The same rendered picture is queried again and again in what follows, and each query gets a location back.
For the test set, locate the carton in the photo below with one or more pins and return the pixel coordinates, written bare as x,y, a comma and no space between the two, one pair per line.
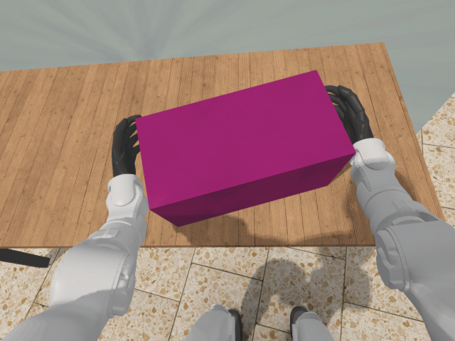
242,149

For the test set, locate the robot right shin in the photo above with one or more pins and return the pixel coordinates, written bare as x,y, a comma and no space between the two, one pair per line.
308,315

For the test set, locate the right robot upper arm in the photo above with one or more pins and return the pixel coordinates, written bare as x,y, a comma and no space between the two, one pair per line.
418,259

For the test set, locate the robot right forearm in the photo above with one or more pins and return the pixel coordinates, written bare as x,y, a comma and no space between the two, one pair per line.
383,200

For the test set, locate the left robot upper arm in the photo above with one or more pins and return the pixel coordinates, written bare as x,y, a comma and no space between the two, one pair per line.
94,284

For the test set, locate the robot left forearm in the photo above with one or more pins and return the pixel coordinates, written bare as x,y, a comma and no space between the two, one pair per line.
125,228

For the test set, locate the table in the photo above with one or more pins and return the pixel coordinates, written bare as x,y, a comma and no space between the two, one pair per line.
56,135

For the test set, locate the robot left hand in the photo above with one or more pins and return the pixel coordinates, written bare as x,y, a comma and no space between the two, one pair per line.
123,153

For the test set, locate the robot right hand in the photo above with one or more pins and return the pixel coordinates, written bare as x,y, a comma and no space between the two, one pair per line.
351,113

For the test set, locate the robot left foot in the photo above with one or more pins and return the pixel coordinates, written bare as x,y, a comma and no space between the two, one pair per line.
238,325

